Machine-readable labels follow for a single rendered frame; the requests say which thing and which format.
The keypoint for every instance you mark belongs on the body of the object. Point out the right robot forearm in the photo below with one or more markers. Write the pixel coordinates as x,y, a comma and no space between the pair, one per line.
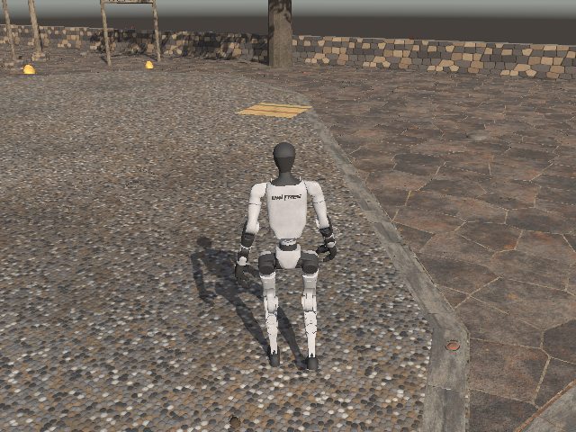
328,235

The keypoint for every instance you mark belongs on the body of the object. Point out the robot right hand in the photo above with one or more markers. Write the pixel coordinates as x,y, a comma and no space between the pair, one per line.
324,248

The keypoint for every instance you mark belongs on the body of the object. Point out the humanoid robot head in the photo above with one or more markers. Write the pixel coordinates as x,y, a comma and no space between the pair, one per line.
284,156

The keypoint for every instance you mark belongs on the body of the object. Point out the robot left hand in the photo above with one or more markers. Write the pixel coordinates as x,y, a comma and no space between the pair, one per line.
240,275

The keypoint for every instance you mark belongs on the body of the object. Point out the right robot upper arm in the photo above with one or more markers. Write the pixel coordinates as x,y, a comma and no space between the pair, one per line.
313,188

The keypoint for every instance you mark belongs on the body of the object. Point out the left robot forearm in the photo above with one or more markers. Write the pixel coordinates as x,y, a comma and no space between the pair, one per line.
245,246

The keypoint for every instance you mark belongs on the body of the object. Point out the left robot upper arm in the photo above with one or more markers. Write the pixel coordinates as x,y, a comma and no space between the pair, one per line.
254,206

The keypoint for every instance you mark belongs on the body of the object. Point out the robot right foot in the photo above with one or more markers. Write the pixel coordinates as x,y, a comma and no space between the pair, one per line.
312,362

